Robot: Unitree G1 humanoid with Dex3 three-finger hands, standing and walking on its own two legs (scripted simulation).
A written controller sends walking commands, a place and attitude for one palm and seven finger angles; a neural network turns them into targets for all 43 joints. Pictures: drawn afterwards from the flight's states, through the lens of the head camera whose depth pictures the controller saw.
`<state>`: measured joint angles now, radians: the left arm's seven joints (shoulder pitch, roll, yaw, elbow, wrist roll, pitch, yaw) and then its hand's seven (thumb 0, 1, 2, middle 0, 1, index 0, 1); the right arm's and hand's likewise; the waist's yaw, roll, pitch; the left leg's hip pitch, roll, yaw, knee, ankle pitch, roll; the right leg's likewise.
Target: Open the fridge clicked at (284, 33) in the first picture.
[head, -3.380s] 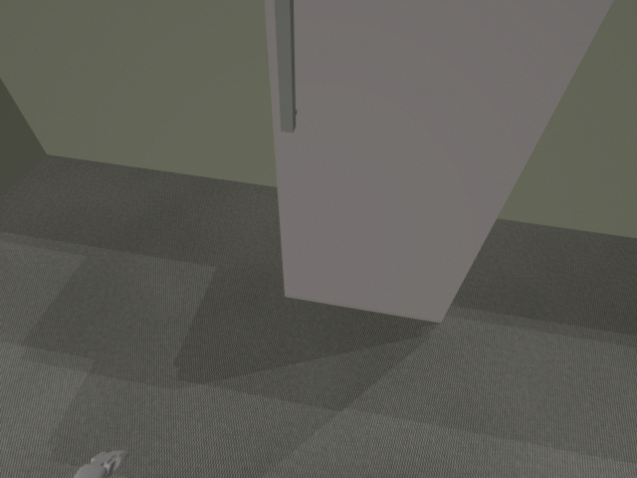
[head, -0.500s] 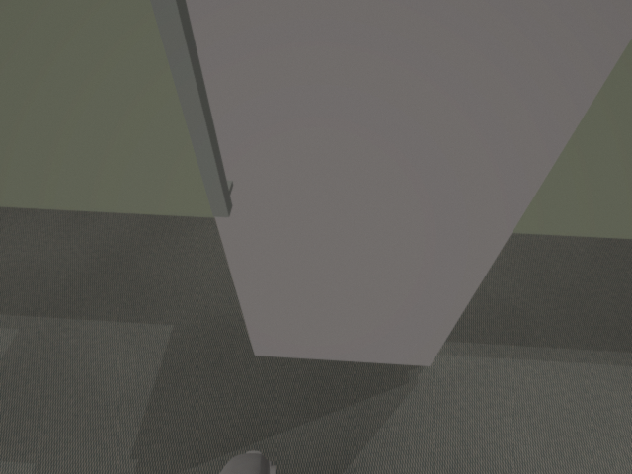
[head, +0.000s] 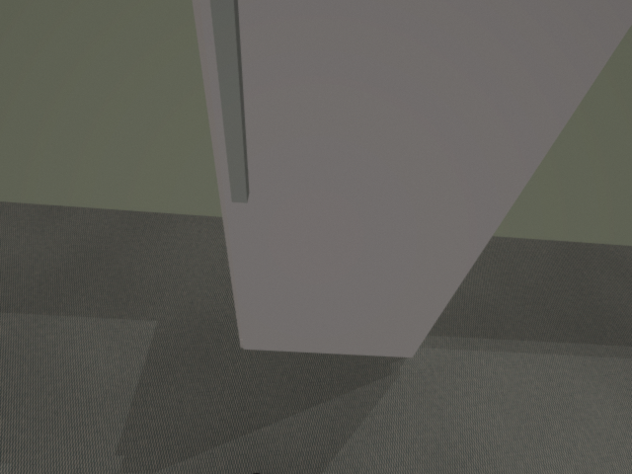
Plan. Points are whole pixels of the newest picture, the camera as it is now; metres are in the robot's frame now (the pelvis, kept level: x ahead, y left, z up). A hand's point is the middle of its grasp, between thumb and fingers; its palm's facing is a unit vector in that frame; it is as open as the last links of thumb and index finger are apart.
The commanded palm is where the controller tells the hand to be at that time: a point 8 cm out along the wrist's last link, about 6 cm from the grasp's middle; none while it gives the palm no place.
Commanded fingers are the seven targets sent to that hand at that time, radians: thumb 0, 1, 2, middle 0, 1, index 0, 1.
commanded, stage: come to a stop and stand still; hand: left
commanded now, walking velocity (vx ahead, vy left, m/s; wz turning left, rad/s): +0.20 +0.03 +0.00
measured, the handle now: (236, 102) +0.54 +0.15 +0.19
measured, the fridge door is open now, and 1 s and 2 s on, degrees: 0 0 0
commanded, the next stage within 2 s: look again from close up in 1.14 s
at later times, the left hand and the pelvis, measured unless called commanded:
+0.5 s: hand out of the picture -0.13 +0.14 -0.16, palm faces +0.17 -0.97 -0.15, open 7.4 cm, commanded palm none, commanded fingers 0.00 0.90 0.90 -0.20 -0.30 -0.20 -0.30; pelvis -0.03 +0.01 +0.00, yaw +3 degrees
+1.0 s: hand out of the picture +0.04 +0.21 -0.17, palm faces +0.07 -0.97 -0.22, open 7.3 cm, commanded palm none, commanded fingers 0.00 0.90 0.90 -0.20 -0.30 -0.20 -0.30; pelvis +0.02 +0.03 +0.00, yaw +2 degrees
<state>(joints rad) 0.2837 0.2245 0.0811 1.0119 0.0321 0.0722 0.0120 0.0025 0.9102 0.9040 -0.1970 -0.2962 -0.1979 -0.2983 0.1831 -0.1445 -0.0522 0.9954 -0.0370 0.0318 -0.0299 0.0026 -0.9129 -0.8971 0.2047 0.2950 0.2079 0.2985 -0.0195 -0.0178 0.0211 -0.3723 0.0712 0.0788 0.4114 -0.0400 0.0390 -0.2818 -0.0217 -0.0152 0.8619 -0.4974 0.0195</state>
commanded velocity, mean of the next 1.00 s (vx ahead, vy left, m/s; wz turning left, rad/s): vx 0.07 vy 0.03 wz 0.00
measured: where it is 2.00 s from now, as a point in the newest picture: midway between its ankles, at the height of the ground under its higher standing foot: outside the picture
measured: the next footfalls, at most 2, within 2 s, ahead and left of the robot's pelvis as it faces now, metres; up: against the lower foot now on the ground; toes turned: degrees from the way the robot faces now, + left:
right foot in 0.10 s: -0.04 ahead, -0.13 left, +0.00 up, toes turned -3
left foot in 0.52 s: +0.00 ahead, +0.15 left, +0.00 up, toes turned +8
